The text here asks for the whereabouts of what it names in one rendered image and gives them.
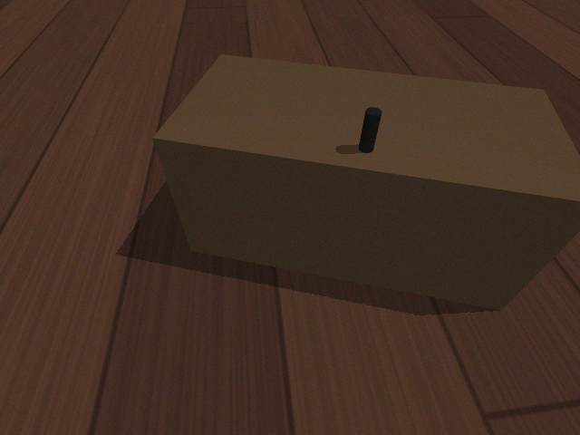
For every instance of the can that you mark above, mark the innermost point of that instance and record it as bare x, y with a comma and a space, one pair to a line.
370, 127

